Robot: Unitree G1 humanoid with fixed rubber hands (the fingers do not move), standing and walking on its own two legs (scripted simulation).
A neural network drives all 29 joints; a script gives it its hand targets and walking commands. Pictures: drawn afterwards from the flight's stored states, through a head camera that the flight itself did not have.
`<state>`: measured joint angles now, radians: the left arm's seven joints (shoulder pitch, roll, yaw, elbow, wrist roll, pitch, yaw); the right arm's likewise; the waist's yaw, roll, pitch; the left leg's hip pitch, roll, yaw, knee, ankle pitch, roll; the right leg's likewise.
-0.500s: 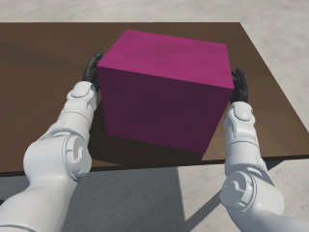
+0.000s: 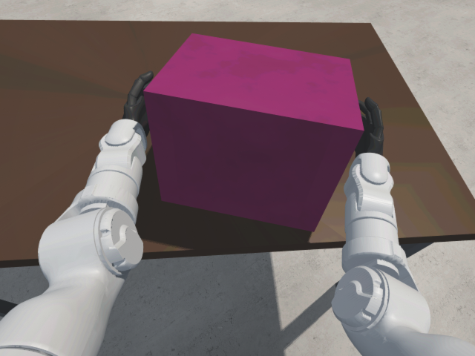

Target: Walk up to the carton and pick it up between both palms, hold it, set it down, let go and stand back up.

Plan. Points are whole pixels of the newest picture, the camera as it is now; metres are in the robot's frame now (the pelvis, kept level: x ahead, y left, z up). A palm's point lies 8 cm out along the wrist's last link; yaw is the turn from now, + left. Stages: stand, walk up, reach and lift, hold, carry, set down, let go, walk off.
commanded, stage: set down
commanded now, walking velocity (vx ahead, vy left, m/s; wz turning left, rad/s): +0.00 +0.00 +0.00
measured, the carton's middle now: (252, 132) +0.48 -0.07 +0.07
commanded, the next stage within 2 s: none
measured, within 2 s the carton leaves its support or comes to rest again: rests again in 0.94 s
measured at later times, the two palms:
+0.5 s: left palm (143, 119) +0.51 +0.12 +0.09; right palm (364, 148) +0.40 -0.25 +0.09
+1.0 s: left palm (140, 151) +0.49 +0.13 +0.03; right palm (351, 163) +0.41 -0.25 +0.04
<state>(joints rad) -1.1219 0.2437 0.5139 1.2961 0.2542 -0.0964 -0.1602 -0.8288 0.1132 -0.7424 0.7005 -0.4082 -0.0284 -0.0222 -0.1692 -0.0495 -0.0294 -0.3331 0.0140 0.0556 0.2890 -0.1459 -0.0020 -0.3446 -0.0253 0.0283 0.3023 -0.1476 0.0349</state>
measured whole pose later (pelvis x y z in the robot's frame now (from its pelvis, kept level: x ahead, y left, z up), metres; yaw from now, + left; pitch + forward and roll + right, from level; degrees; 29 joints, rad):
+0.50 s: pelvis +0.01 +0.00 +0.00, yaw -1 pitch +12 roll +0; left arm -1.10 0.19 0.62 1.18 0.35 -0.08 -0.20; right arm -0.80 0.14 -0.73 0.60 -0.43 -0.03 -0.01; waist -0.14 -0.05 0.00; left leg -0.33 0.02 0.08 0.27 -0.15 0.00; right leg -0.35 -0.02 0.05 0.30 -0.15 0.04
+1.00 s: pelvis +0.01 -0.01 -0.01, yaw -2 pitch +19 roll +0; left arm -1.04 0.30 0.31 1.41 0.10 -0.16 -0.06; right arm -0.81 -0.04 -0.44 0.97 -0.16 -0.10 -0.09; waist -0.15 -0.03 -0.12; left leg -0.51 0.04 0.08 0.36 -0.18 -0.01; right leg -0.52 0.00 0.05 0.36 -0.16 0.03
